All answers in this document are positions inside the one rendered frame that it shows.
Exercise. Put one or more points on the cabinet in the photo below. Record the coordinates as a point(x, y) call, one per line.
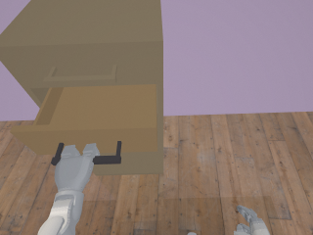
point(51, 38)

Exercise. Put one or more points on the left robot hand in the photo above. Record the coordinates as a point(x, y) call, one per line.
point(73, 171)

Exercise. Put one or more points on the handle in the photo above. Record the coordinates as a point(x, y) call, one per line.
point(75, 80)
point(98, 160)

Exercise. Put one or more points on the robot left forearm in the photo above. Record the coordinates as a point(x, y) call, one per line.
point(65, 213)

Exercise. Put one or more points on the right robot hand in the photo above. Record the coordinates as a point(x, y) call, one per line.
point(256, 225)

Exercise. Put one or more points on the drawer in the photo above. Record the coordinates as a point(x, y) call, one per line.
point(82, 115)

